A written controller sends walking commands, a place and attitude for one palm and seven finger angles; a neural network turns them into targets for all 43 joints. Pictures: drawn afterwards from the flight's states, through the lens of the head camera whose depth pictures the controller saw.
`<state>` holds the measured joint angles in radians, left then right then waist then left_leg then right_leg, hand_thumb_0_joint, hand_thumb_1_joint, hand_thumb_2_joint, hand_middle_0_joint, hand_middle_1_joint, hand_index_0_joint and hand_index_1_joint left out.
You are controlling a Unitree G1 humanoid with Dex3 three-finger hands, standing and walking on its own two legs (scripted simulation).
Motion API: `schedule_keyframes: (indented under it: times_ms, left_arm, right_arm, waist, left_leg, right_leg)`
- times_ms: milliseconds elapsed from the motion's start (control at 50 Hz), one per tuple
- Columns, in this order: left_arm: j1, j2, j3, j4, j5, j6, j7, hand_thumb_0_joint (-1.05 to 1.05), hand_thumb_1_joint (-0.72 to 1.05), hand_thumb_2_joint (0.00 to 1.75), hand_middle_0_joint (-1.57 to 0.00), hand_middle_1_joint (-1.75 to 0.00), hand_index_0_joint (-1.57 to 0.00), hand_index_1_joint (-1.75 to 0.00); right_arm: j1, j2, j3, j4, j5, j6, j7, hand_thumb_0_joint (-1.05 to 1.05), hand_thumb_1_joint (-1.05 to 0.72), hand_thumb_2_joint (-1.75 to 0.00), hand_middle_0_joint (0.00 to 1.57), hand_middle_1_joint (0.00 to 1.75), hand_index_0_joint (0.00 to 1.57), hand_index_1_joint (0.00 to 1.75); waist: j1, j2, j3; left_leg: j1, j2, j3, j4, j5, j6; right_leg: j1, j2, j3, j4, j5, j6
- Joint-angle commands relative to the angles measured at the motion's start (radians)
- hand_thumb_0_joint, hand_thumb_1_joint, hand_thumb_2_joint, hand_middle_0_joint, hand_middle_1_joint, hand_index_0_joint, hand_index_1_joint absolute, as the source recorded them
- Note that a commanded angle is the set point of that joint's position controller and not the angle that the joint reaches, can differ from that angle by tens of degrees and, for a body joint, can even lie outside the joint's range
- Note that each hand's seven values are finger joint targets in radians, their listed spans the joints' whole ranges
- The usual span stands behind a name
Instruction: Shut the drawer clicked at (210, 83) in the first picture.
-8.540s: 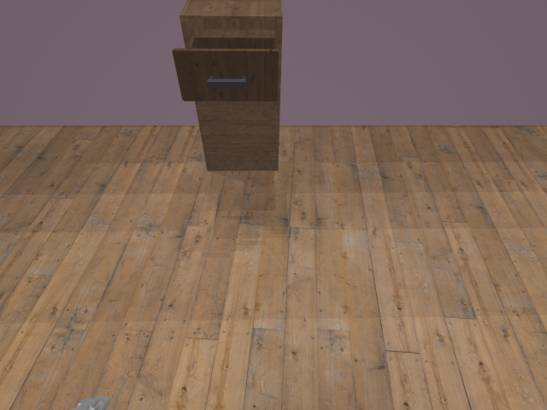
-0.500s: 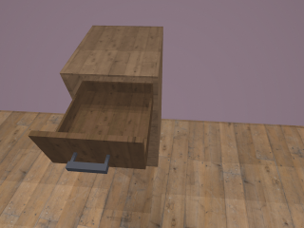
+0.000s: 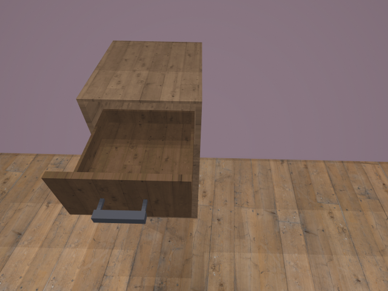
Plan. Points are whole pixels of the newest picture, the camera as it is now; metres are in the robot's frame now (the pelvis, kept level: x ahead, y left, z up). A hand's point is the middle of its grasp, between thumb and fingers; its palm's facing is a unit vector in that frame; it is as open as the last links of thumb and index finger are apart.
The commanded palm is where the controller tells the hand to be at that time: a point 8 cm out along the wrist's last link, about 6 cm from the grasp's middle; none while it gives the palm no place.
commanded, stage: look again from close up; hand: left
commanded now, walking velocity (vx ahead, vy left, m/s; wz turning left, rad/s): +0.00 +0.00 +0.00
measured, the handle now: (121, 209) +0.32 +0.20 -0.07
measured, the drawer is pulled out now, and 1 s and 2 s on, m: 0.30 0.30 0.30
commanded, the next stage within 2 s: shuffle to correct the standing spot in 0.20 s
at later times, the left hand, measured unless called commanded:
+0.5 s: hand out of the picture +0.00 +0.17 -0.18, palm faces +0.00 -0.99 -0.15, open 7.4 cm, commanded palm none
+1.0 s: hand out of the picture +0.10 +0.17 -0.17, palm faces +0.04 -0.97 -0.26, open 7.3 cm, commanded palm none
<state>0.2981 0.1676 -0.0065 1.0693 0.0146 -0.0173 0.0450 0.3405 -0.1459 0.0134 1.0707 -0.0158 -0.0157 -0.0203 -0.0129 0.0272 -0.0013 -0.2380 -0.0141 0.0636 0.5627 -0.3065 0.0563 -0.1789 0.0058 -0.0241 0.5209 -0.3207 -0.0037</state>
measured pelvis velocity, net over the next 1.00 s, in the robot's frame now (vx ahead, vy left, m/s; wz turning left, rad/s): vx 0.07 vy -0.02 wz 0.00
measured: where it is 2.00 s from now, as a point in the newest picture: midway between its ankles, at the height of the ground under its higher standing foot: outside the picture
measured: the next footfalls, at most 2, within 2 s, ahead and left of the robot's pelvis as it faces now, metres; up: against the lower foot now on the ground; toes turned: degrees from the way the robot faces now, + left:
right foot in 0.94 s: +0.10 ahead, -0.14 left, +0.00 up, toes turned -2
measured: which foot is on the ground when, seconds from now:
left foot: down 0.00-1.00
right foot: down 0.00-0.80, up 0.82-0.92, down 0.94-1.00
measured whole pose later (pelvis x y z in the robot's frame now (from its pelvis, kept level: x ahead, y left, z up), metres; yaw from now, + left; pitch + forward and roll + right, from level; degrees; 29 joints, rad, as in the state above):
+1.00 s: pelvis +0.07 -0.02 +0.00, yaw +0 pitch -1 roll +1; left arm 0.25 0.18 0.02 1.02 0.01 0.00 0.05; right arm 0.25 -0.16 -0.01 1.07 0.00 -0.01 -0.04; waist 0.02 0.00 0.06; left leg -0.11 -0.01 0.07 0.49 -0.37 0.02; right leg -0.23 -0.03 -0.03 0.56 -0.30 0.00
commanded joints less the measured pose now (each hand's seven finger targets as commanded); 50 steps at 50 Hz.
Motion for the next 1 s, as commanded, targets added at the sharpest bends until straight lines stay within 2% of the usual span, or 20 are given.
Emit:
schedule_keyframes:
  times_ms: [0, 40, 280, 320, 400, 500, 560, 620, 660, 680, 700, 740, 780, 800, 840, 880, 920, 940, 960, 980]
  left_arm:
    - [0.069, 0.055, 0.009, -0.040, 0.001, 0.001, -0.003, 0.00, 0.90, 0.90, -0.20, -0.30, -0.20, -0.30]
    - [0.067, 0.060, 0.009, -0.044, 0.001, 0.003, -0.005, 0.00, 0.90, 0.90, -0.20, -0.30, -0.20, -0.30]
    - [0.081, 0.073, 0.009, -0.023, -0.002, 0.000, 0.001, 0.00, 0.90, 0.90, -0.20, -0.30, -0.20, -0.30]
    - [0.088, 0.067, 0.008, -0.012, 0.002, 0.003, -0.002, 0.00, 0.90, 0.90, -0.20, -0.30, -0.20, -0.30]
    - [0.087, 0.048, 0.008, -0.013, 0.017, 0.006, -0.014, 0.00, 0.90, 0.90, -0.20, -0.30, -0.20, -0.30]
    - [0.139, 0.044, 0.010, 0.004, 0.015, -0.011, -0.018, 0.00, 0.90, 0.90, -0.20, -0.30, -0.20, -0.30]
    - [0.181, 0.067, 0.019, 0.019, 0.011, -0.025, -0.015, 0.00, 0.90, 0.90, -0.20, -0.30, -0.20, -0.30]
    - [0.233, 0.115, 0.035, 0.037, 0.009, -0.031, -0.001, 0.00, 0.90, 0.90, -0.20, -0.30, -0.20, -0.30]
    - [0.200, 0.107, 0.029, 0.028, 0.006, -0.031, 0.007, 0.00, 0.90, 0.90, -0.20, -0.30, -0.20, -0.30]
    - [0.157, 0.104, 0.022, 0.014, 0.002, -0.031, 0.009, 0.00, 0.90, 0.90, -0.20, -0.30, -0.20, -0.30]
    - [0.126, 0.098, 0.020, -0.002, -0.003, -0.030, 0.012, 0.00, 0.90, 0.90, -0.20, -0.30, -0.20, -0.30]
    - [0.089, 0.094, 0.023, -0.028, -0.013, -0.024, 0.020, 0.00, 0.90, 0.90, -0.20, -0.30, -0.20, -0.30]
    - [0.054, 0.058, 0.022, -0.052, -0.013, 0.001, 0.024, 0.00, 0.90, 0.90, -0.20, -0.30, -0.20, -0.30]
    - [0.045, 0.054, 0.024, -0.056, -0.008, 0.014, 0.020, 0.00, 0.90, 0.90, -0.20, -0.30, -0.20, -0.30]
    - [0.051, 0.060, 0.030, -0.058, -0.003, 0.021, 0.016, 0.00, 0.90, 0.90, -0.20, -0.30, -0.20, -0.30]
    - [0.103, 0.068, 0.039, -0.056, 0.003, 0.018, 0.015, 0.00, 0.90, 0.90, -0.20, -0.30, -0.20, -0.30]
    - [0.109, 0.097, 0.043, -0.055, 0.005, 0.006, 0.012, 0.00, 0.90, 0.90, -0.20, -0.30, -0.20, -0.30]
    - [0.087, 0.114, 0.040, -0.069, 0.002, 0.004, 0.007, 0.00, 0.90, 0.90, -0.20, -0.30, -0.20, -0.30]
    - [0.062, 0.120, 0.039, -0.080, 0.002, 0.006, 0.003, 0.00, 0.90, 0.90, -0.20, -0.30, -0.20, -0.30]
    - [0.043, 0.119, 0.039, -0.082, 0.002, 0.005, 0.004, 0.00, 0.90, 0.90, -0.20, -0.30, -0.20, -0.30]
  right_arm:
    - [0.021, -0.121, -0.016, -0.042, -0.002, -0.016, -0.006, 0.00, -0.90, -0.90, 0.20, 0.30, 0.20, 0.30]
    - [0.020, -0.123, -0.017, -0.037, -0.002, -0.019, -0.006, 0.00, -0.90, -0.90, 0.20, 0.30, 0.20, 0.30]
    - [0.015, -0.118, -0.016, -0.003, 0.004, -0.026, -0.013, 0.00, -0.90, -0.90, 0.20, 0.30, 0.20, 0.30]
    - [0.022, -0.123, -0.017, 0.010, 0.003, -0.021, -0.011, 0.00, -0.90, -0.90, 0.20, 0.30, 0.20, 0.30]
    - [0.017, -0.145, -0.033, 0.011, 0.000, -0.013, -0.006, 0.00, -0.90, -0.90, 0.20, 0.30, 0.20, 0.30]
    - [0.007, -0.133, -0.034, 0.004, 0.001, -0.023, -0.005, 0.00, -0.90, -0.90, 0.20, 0.30, 0.20, 0.30]
    - [-0.002, -0.109, -0.030, -0.005, 0.003, -0.038, -0.006, 0.00, -0.90, -0.90, 0.20, 0.30, 0.20, 0.30]
    - [-0.026, -0.075, -0.022, -0.015, 0.003, -0.041, -0.010, 0.00, -0.90, -0.90, 0.20, 0.30, 0.20, 0.30]
    - [-0.022, -0.065, -0.014, -0.005, 0.006, -0.033, -0.016, 0.00, -0.90, -0.90, 0.20, 0.30, 0.20, 0.30]
    - [0.019, -0.068, -0.012, 0.016, 0.008, -0.032, -0.020, 0.00, -0.90, -0.90, 0.20, 0.30, 0.20, 0.30]
    - [0.067, -0.093, -0.019, 0.037, 0.004, -0.035, -0.025, 0.00, -0.90, -0.90, 0.20, 0.30, 0.20, 0.30]
    - [0.109, -0.129, -0.028, 0.044, 0.010, -0.029, -0.038, 0.00, -0.90, -0.90, 0.20, 0.30, 0.20, 0.30]
    - [0.072, -0.137, -0.033, 0.038, 0.014, -0.019, -0.039, 0.00, -0.90, -0.90, 0.20, 0.30, 0.20, 0.30]
    - [0.051, -0.138, -0.034, 0.027, 0.011, -0.014, -0.038, 0.00, -0.90, -0.90, 0.20, 0.30, 0.20, 0.30]
    - [0.009, -0.127, -0.035, 0.004, 0.008, -0.011, -0.036, 0.00, -0.90, -0.90, 0.20, 0.30, 0.20, 0.30]
    - [-0.028, -0.132, -0.037, -0.025, 0.011, -0.006, -0.032, 0.00, -0.90, -0.90, 0.20, 0.30, 0.20, 0.30]
    - [-0.025, -0.117, -0.042, -0.040, 0.014, -0.001, -0.026, 0.00, -0.90, -0.90, 0.20, 0.30, 0.20, 0.30]
    - [-0.012, -0.108, -0.042, -0.040, 0.014, 0.000, -0.022, 0.00, -0.90, -0.90, 0.20, 0.30, 0.20, 0.30]
    - [-0.009, -0.106, -0.043, -0.036, 0.011, 0.001, -0.020, 0.00, -0.90, -0.90, 0.20, 0.30, 0.20, 0.30]
    - [-0.017, -0.098, -0.041, -0.031, 0.009, 0.004, -0.020, 0.00, -0.90, -0.90, 0.20, 0.30, 0.20, 0.30]
  waist:
    - [0.024, -0.018, 0.129]
    - [0.028, 0.014, 0.115]
    - [0.018, -0.042, 0.028]
    - [0.012, -0.026, 0.039]
    - [0.010, 0.049, 0.130]
    - [0.026, 0.023, 0.128]
    - [0.032, -0.088, 0.068]
    - [0.039, -0.230, 0.027]
    - [0.019, -0.196, 0.042]
    - [-0.013, -0.136, 0.024]
    - [-0.027, -0.053, -0.006]
    - [-0.028, 0.078, -0.022]
    - [-0.001, 0.150, 0.047]
    - [0.003, 0.134, 0.074]
    - [0.022, 0.117, 0.101]
    - [0.049, 0.042, 0.051]
    - [0.037, -0.060, 0.001]
    - [0.023, -0.074, -0.017]
    - [0.013, -0.046, -0.007]
    - [0.014, -0.073, -0.003]
  left_leg:
    - [-0.098, 0.144, -0.206, -0.250, -0.012, 0.020]
    - [-0.074, 0.145, -0.208, -0.264, 0.026, 0.022]
    - [0.082, 0.121, -0.139, -0.187, 0.326, 0.011]
    - [0.084, 0.127, -0.143, -0.208, 0.164, 0.019]
    - [0.031, 0.175, -0.226, -0.306, -0.137, 0.057]
    - [0.012, 0.157, -0.192, -0.230, -0.015, 0.066]
    - [0.009, 0.093, -0.084, -0.069, 0.190, 0.038]
    - [-0.125, 0.017, 0.016, 0.077, 0.089, -0.015]
    - [-0.086, 0.030, 0.009, 0.004, 0.057, -0.030]
    - [0.015, 0.038, -0.003, -0.082, 0.222, -0.026]
    - [0.126, 0.065, -0.018, -0.062, 0.533, -0.010]
    - [0.256, 0.149, -0.079, -0.030, 1.032, 0.029]
    - [0.319, 0.261, -0.169, -0.110, 1.313, 0.079]
    - [0.311, 0.267, -0.164, -0.131, 1.290, 0.089]
    - [0.255, 0.245, -0.139, -0.145, 1.141, 0.088]
    - [0.189, 0.209, -0.115, -0.113, 0.891, 0.051]
    - [0.097, 0.134, -0.081, -0.094, 0.501, -0.016]
    - [0.081, 0.111, -0.075, -0.118, 0.365, -0.027]
    - [0.081, 0.104, -0.072, -0.134, 0.299, -0.033]
    - [0.089, 0.107, -0.070, -0.126, 0.334, -0.035]
  right_leg:
    - [-0.043, -0.054, 0.050, -0.060, 0.022, -0.042]
    - [-0.043, -0.057, 0.047, -0.055, 0.037, -0.038]
    - [-0.025, -0.091, 0.070, -0.080, 0.182, -0.025]
    - [-0.042, -0.077, 0.050, -0.066, 0.063, -0.029]
    - [-0.127, -0.039, -0.001, -0.004, -0.065, -0.035]
    - [-0.097, -0.046, 0.032, -0.021, 0.002, -0.057]
    - [-0.010, -0.099, 0.109, -0.046, 0.207, -0.083]
    - [0.170, -0.213, 0.222, -0.065, 0.676, -0.130]
    - [0.159, -0.220, 0.181, -0.010, 0.991, -0.130]
    - [0.111, -0.178, 0.118, 0.057, 1.097, -0.093]
    - [0.055, -0.135, 0.069, 0.116, 1.060, -0.053]
    - [-0.045, -0.087, 0.028, 0.142, 0.679, -0.019]
    - [-0.187, -0.047, 0.004, 0.133, -0.088, -0.003]
    - [-0.198, -0.049, 0.001, 0.127, -0.167, 0.001]
    - [-0.159, -0.060, -0.002, 0.070, -0.107, -0.002]
    - [-0.064, -0.074, 0.010, -0.023, 0.116, -0.012]
    - [0.024, -0.138, 0.109, -0.050, 0.504, -0.051]
    - [0.040, -0.171, 0.129, -0.035, 0.592, -0.075]
    - [0.008, -0.181, 0.126, -0.020, 0.557, -0.080]
    - [0.009, -0.167, 0.120, -0.018, 0.586, -0.072]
